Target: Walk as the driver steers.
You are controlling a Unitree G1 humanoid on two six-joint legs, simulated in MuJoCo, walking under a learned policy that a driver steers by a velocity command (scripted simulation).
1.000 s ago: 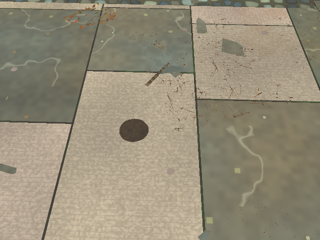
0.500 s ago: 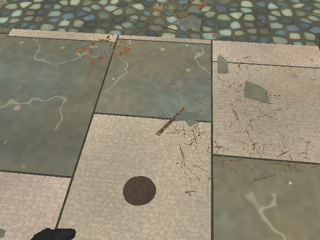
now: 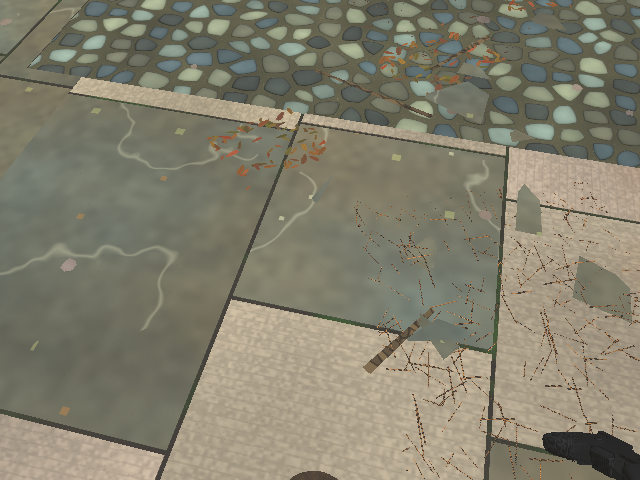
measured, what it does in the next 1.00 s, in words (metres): walks ahead, turning right: right foot, then left foot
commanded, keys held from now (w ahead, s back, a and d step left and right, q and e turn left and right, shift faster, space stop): w+e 0.34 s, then e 0.20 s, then no key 0.46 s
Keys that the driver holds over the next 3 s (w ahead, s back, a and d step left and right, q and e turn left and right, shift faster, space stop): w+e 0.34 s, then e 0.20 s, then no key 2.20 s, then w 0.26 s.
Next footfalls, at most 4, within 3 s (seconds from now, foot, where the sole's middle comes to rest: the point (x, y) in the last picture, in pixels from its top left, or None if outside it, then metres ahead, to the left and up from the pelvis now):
0.50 right None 0.40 -0.17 -0.76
0.94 left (324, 468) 0.48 0.06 -0.76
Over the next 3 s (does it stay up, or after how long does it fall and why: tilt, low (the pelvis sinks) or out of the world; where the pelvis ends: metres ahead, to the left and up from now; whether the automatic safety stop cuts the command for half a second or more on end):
stays up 0.44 -0.07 0.01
